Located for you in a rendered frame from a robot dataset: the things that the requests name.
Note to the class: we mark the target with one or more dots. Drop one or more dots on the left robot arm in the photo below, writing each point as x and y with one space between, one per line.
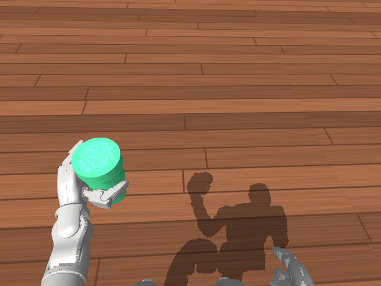
69 261

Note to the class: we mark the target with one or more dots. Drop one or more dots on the left robot hand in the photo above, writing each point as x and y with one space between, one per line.
71 189

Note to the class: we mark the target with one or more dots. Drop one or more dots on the cup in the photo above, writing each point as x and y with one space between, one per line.
99 163

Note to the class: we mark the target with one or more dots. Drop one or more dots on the right robot hand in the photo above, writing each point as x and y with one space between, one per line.
297 274

